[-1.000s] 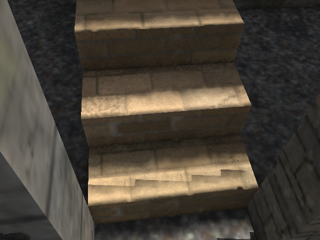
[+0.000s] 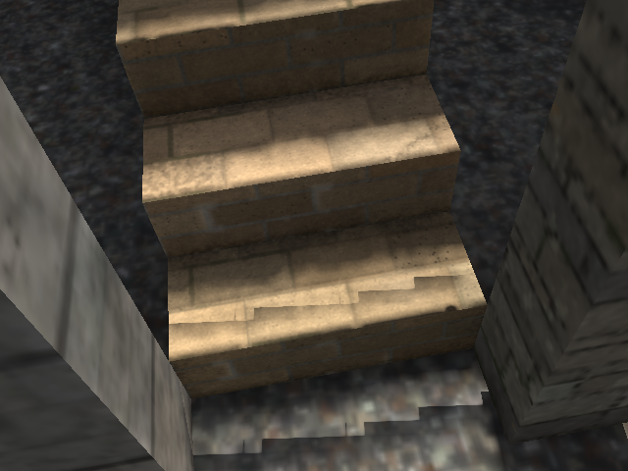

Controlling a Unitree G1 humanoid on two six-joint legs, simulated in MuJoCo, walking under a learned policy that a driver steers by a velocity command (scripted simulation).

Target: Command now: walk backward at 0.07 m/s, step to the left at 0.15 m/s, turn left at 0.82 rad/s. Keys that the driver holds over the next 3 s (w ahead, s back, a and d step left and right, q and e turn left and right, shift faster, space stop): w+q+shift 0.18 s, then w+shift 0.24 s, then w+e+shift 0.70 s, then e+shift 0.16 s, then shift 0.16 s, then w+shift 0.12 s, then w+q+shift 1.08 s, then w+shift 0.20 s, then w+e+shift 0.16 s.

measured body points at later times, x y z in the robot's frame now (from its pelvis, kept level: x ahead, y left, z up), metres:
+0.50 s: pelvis -0.11 +0.11 +0.00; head -0.09 +0.14 +0.44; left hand -0.18 +0.42 -0.14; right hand +0.09 -0.09 -0.11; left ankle -0.12 +0.22 -0.74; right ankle -0.06 -0.04 -0.68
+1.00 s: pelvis -0.19 +0.24 +0.01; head -0.15 +0.21 +0.46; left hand -0.08 +0.55 -0.09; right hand -0.10 -0.06 -0.12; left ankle -0.14 +0.43 -0.67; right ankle -0.22 +0.14 -0.74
